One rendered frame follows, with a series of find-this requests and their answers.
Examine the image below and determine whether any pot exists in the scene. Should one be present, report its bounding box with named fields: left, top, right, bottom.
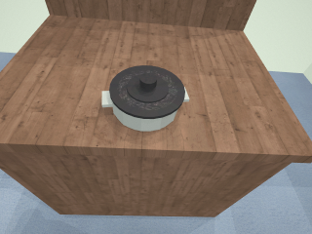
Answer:
left=101, top=87, right=190, bottom=132

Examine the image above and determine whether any table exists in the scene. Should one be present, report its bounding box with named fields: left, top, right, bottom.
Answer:
left=0, top=0, right=312, bottom=217

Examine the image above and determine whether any lid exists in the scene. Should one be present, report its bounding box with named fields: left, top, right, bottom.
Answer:
left=109, top=65, right=185, bottom=119

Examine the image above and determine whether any knob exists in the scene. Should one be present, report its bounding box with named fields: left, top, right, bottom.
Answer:
left=139, top=72, right=157, bottom=90

